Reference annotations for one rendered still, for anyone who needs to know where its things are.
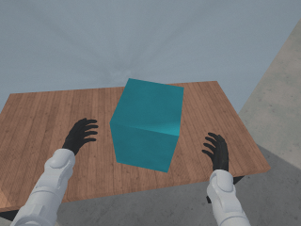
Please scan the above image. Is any robot left hand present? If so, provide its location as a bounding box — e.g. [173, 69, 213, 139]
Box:
[62, 118, 99, 155]

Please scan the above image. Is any table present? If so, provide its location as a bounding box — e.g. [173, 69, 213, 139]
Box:
[0, 81, 271, 221]

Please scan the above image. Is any robot right hand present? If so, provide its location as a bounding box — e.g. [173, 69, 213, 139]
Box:
[202, 132, 230, 172]

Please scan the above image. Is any carton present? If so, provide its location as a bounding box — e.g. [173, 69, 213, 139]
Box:
[109, 78, 184, 173]

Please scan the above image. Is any left robot forearm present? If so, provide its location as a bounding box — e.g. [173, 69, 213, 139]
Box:
[10, 148, 75, 226]

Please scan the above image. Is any right robot forearm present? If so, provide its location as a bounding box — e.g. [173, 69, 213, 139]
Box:
[207, 169, 251, 226]

